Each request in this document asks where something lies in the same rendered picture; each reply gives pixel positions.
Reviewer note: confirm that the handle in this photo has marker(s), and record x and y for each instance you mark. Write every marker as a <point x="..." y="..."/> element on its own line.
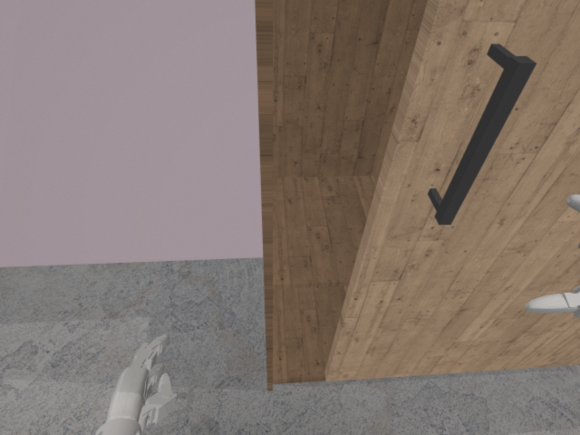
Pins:
<point x="517" y="70"/>

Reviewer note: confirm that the right robot hand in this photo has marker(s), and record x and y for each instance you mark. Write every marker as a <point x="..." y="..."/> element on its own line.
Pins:
<point x="559" y="303"/>

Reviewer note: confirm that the wardrobe door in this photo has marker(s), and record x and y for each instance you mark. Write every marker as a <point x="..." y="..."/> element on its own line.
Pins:
<point x="429" y="299"/>

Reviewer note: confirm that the left robot hand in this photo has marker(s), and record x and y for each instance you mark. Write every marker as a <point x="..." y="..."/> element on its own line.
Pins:
<point x="134" y="388"/>

